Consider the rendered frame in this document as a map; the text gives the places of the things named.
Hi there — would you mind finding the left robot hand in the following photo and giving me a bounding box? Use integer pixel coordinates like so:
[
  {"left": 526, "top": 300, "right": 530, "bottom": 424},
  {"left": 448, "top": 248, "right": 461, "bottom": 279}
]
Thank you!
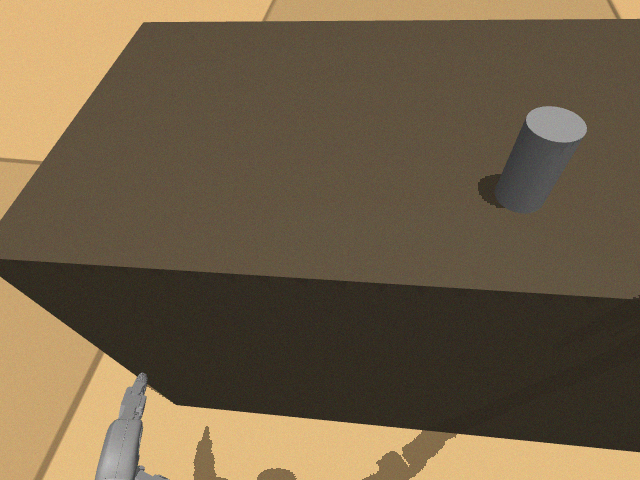
[{"left": 95, "top": 372, "right": 169, "bottom": 480}]

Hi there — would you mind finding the can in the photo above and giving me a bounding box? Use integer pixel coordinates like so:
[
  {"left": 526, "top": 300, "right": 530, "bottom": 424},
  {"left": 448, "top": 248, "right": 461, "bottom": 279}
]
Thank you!
[{"left": 495, "top": 106, "right": 587, "bottom": 214}]

